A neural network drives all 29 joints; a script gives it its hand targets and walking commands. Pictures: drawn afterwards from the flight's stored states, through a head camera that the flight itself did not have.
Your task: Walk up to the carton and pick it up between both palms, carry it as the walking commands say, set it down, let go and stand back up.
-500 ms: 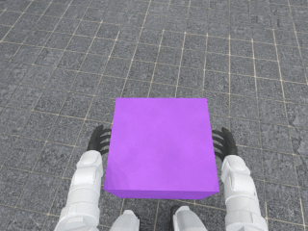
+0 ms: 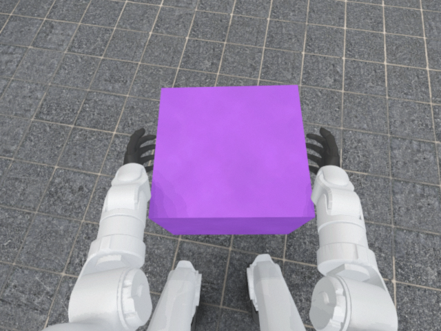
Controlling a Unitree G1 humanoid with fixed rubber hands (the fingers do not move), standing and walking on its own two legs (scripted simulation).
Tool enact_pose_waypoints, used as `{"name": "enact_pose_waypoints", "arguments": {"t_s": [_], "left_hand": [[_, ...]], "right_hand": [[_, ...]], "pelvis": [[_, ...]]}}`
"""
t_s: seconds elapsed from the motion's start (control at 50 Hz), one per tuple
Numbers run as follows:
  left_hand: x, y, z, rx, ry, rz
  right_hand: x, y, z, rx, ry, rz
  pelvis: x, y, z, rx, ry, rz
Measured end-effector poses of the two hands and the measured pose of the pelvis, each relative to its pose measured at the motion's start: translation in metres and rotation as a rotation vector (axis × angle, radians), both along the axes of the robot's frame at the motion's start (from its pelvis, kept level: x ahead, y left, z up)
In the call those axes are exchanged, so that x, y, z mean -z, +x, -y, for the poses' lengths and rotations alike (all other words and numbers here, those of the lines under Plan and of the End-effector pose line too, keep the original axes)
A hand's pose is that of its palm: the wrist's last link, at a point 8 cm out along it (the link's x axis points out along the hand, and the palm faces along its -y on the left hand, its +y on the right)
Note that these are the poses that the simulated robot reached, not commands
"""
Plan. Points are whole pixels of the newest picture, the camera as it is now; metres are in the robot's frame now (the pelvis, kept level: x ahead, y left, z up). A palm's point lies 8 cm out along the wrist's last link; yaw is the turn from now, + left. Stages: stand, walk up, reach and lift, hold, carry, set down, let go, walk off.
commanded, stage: set down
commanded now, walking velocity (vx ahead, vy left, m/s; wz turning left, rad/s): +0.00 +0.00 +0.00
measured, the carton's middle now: (229, 167) +0.44 -0.02 -0.16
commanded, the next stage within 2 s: none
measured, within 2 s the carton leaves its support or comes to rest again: neither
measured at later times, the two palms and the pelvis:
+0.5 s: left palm (148, 178) +0.41 +0.16 -0.15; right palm (311, 176) +0.41 -0.20 -0.14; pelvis +0.00 -0.02 -0.07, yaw +1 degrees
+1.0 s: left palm (160, 178) +0.44 +0.16 -0.24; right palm (302, 179) +0.42 -0.20 -0.22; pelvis -0.03 +0.01 -0.15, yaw +1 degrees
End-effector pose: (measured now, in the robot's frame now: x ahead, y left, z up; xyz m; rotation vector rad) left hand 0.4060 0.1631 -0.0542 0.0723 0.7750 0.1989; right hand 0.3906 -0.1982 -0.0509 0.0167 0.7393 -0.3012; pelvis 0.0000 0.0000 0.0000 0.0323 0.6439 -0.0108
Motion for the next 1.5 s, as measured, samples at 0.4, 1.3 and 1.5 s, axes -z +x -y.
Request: {"name": "enact_pose_waypoints", "arguments": {"t_s": [0.4,1.3,1.5], "left_hand": [[0.078,0.004,0.005,-0.018,-0.019,-0.008],[0.255,0.052,-0.006,0.013,0.015,0.024],[0.330,0.064,0.026,0.041,0.003,0.059]], "right_hand": [[0.070,0.011,0.005,-0.013,-0.014,-0.008],[0.252,0.055,-0.006,-0.034,-0.041,0.021],[0.340,0.041,0.024,0.060,0.016,0.059]], "pelvis": [[0.050,0.018,0.020,-0.025,-0.007,-0.156],[0.182,-0.042,0.000,-0.053,-0.006,-0.113],[0.216,-0.069,0.000,-0.037,0.009,0.101]]}}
